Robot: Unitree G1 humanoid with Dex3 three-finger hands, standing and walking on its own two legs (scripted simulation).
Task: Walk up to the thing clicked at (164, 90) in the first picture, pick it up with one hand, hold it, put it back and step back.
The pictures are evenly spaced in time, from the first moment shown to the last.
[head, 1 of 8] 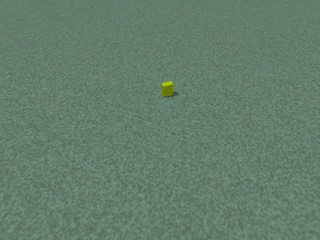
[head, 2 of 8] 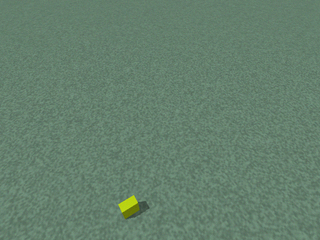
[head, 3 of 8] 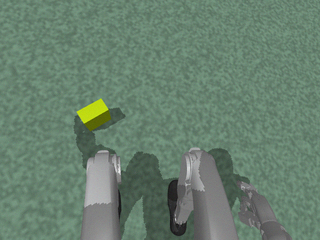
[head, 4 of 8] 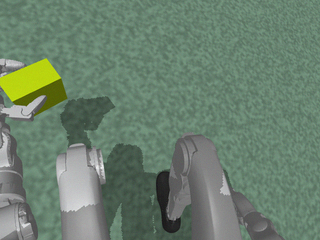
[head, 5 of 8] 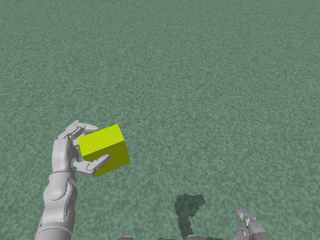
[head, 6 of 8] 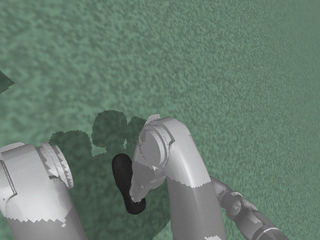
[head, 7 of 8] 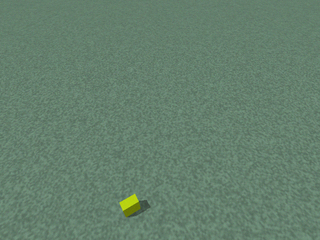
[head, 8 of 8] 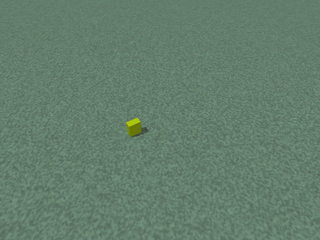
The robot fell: no
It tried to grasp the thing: yes
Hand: left
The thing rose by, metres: 0.69
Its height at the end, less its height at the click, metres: +0.00
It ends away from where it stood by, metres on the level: 0.00
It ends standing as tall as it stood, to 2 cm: yes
